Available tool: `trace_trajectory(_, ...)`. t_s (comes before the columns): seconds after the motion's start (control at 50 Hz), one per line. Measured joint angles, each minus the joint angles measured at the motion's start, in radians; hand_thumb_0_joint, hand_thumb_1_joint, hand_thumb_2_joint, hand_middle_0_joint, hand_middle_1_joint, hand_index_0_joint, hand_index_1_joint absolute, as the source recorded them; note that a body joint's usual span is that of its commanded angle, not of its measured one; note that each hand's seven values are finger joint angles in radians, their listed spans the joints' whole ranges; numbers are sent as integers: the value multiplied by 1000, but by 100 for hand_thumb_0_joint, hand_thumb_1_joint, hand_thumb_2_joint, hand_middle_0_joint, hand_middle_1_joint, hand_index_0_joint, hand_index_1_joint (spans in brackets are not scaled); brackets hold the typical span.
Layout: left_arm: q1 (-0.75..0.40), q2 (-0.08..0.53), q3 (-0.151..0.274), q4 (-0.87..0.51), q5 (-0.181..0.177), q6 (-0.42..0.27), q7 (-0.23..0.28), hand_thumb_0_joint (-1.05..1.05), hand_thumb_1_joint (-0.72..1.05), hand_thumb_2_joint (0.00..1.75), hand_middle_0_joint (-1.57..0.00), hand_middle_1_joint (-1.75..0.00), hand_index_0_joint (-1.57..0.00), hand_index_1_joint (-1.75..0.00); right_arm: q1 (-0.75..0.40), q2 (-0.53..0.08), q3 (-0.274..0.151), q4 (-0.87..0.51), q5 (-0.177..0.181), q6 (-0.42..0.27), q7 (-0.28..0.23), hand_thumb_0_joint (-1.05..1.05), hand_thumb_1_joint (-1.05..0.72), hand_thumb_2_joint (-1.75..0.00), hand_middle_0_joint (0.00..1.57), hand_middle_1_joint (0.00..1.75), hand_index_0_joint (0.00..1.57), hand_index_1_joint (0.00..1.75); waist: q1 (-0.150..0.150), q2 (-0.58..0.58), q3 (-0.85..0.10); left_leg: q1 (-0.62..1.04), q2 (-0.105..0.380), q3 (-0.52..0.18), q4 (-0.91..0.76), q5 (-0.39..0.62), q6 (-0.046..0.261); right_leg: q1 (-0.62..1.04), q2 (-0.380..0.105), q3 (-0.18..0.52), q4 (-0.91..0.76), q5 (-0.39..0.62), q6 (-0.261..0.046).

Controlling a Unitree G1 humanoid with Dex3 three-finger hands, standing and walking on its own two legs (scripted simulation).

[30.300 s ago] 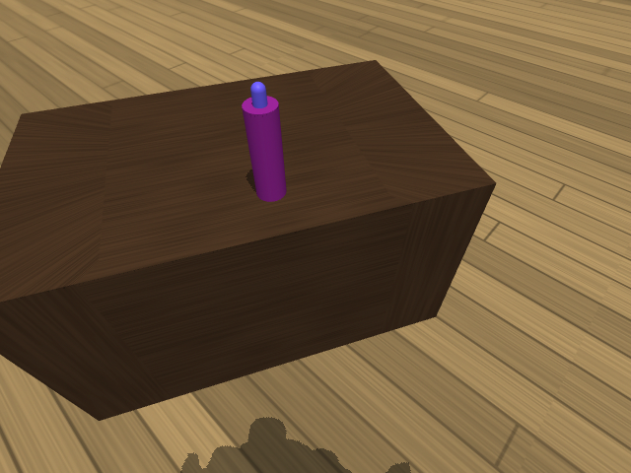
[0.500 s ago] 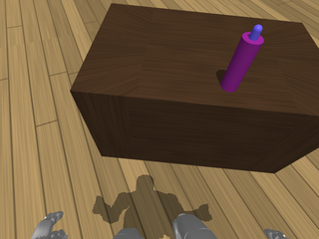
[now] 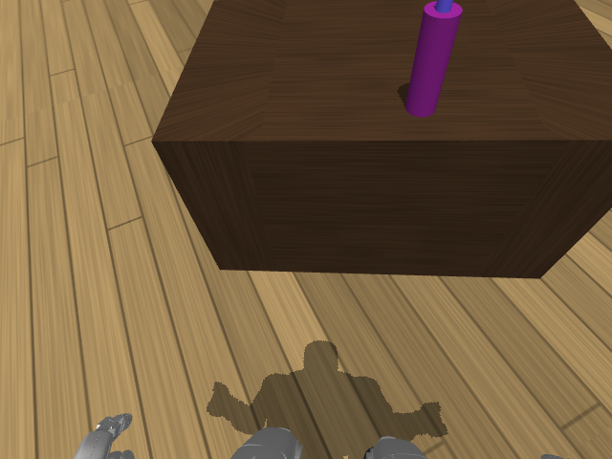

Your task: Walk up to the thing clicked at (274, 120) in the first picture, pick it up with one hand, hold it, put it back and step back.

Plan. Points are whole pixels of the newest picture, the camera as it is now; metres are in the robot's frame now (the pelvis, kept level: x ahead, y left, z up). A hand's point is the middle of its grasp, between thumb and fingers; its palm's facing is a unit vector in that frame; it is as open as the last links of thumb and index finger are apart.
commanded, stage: step back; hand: right
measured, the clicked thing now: (432, 54) +0.86 -0.22 +0.02
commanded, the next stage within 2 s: stand in 1.66 s
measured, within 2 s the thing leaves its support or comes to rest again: neither
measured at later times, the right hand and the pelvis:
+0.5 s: hand out of the picture -0.04 -0.30 -0.15, palm faces -0.02 +0.92 -0.40, open 7.4 cm; pelvis -0.19 -0.03 -0.01, yaw -1 degrees
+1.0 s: hand out of the picture -0.21 -0.28 -0.14, palm faces -0.09 +0.93 -0.36, open 7.4 cm; pelvis -0.28 -0.03 +0.01, yaw +4 degrees
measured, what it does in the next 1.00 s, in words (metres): walks backwards: left foot, then right foot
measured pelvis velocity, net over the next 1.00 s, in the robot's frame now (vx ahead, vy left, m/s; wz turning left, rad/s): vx -0.28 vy -0.03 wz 0.07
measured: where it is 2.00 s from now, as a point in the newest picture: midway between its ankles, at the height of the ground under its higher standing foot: outside the picture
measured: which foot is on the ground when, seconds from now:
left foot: up 0.00-0.06, down 0.08-0.48, up 0.50-0.76, down 0.78-1.00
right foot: down 0.00-0.10, up 0.12-0.42, down 0.44-0.82, up 0.84-1.00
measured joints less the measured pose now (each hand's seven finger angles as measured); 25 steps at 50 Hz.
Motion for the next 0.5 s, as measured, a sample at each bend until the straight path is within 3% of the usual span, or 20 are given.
trace_trajectory(0.04,-34,12,1,-27,-3,-1,7,1,90,90,-21,-31,-20,-30,12,8,2,6,-6,-4,-1,1,-90,-90,20,30,20,30,-11,-4,17,65,30,34,-143,-4,1,-30,-7,-25,25,8,4)
trace_trajectory(0.08,-69,27,-1,-48,-13,4,8,1,90,90,-21,-31,-20,-30,20,20,2,12,-12,-12,1,1,-90,-90,20,30,20,30,-21,-21,35,134,48,67,-323,89,13,-68,-22,-46,75,4,11)
trace_trajectory(0.12,-99,50,5,-50,-21,17,10,1,90,90,-21,-30,-20,-30,5,60,4,28,-24,-14,3,1,-90,-90,20,30,20,30,-1,-104,75,157,5,109,-359,139,31,-90,-55,6,127,1,2)
trace_trajectory(0.14,-100,49,6,-44,-26,24,11,1,90,90,-20,-30,-20,-30,7,68,11,26,-28,-13,10,1,-90,-90,20,30,20,30,2,-115,73,150,6,115,-355,146,36,-105,-33,34,173,-85,-5)
trace_trajectory(0.18,-94,34,1,-22,-28,37,12,1,90,90,-20,-30,-20,-30,13,68,21,20,-32,-15,20,1,-90,-90,20,30,20,30,-23,-83,55,123,40,84,-347,162,41,-131,50,66,339,-246,-6)
trace_trajectory(0.22,-80,28,-2,-8,-35,43,6,1,90,90,-20,-30,-20,-30,13,68,24,18,-36,-16,17,1,-90,-90,20,30,20,30,-28,-65,35,111,68,69,-379,198,41,-144,109,97,498,-278,-10)
trace_trajectory(0.28,-47,29,-2,-2,-39,36,0,1,90,90,-20,-30,-20,-30,-10,63,25,3,-36,-17,12,1,-90,-90,20,30,20,30,-10,-63,12,84,95,82,-421,250,32,-125,134,121,600,-264,-2)
trace_trajectory(0.36,-16,36,-2,15,-34,26,-2,1,90,90,-20,-30,-20,-30,-67,45,15,-38,-33,-16,9,1,-90,-90,20,30,20,30,10,-60,21,28,119,102,-417,294,26,-10,89,97,417,-271,27)
trace_trajectory(0.44,3,39,-5,49,-29,9,-4,1,90,90,-20,-30,-20,-30,-127,16,13,-72,-25,-5,15,1,-90,-90,20,30,20,30,24,-44,36,-52,143,123,-353,315,-1,128,41,38,66,-182,17)
trace_trajectory(0.46,-4,22,-5,69,-25,5,-2,1,90,90,-20,-30,-20,-30,-144,1,9,-68,-20,1,15,1,-90,-90,20,30,20,30,18,-1,52,-65,165,99,-332,319,-5,140,67,17,40,-163,8)
trace_trajectory(0.48,-3,5,-10,81,-20,4,-4,1,90,90,-20,-30,-20,-30,-150,-11,3,-62,-15,8,13,1,-90,-90,20,30,20,30,6,39,57,-77,173,63,-318,314,10,142,88,-6,36,-148,1)
trace_trajectory(0.5,9,-3,-14,83,-15,4,-11,1,90,90,-20,-30,-20,-30,-143,-12,-1,-55,-12,15,9,1,-90,-90,20,30,20,30,4,50,46,-96,148,28,-283,227,16,129,88,-16,47,-143,-5)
